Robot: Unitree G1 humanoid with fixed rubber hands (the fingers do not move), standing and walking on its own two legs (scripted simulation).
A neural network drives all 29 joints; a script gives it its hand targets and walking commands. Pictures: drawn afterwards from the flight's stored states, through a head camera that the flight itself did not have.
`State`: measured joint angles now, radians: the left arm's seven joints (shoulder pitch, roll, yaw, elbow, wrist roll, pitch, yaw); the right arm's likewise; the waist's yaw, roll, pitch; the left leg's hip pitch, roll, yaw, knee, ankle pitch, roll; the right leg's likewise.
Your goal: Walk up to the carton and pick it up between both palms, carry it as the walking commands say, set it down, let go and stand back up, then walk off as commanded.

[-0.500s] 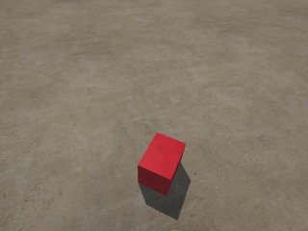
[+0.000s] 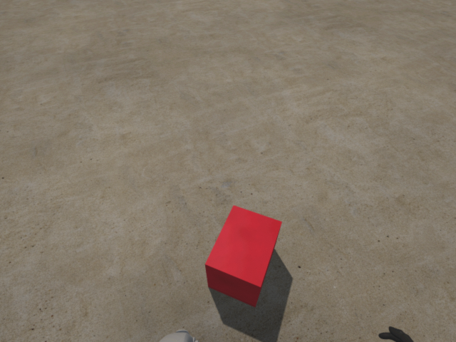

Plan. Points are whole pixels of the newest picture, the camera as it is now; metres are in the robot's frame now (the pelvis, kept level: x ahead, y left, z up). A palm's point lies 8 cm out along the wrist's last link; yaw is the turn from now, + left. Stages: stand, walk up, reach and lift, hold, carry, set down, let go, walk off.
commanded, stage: walk up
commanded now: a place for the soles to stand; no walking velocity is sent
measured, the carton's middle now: (244, 255) +0.57 -0.04 -0.61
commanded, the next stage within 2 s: none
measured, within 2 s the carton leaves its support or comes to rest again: neither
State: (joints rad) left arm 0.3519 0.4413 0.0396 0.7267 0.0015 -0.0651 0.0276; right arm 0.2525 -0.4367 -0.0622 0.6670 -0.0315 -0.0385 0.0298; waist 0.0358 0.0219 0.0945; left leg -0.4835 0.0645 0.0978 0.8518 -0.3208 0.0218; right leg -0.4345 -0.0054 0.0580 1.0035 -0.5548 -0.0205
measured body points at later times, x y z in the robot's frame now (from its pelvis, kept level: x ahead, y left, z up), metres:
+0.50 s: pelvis +0.03 +0.01 +0.01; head +0.04 +0.00 +0.46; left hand +0.17 +0.34 -0.07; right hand +0.13 -0.31 -0.09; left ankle +0.08 +0.12 -0.69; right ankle +0.02 -0.12 -0.69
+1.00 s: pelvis +0.05 +0.03 +0.02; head +0.07 +0.00 +0.47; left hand +0.12 +0.38 -0.06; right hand +0.17 -0.33 -0.07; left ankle +0.09 +0.15 -0.66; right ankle +0.02 -0.12 -0.69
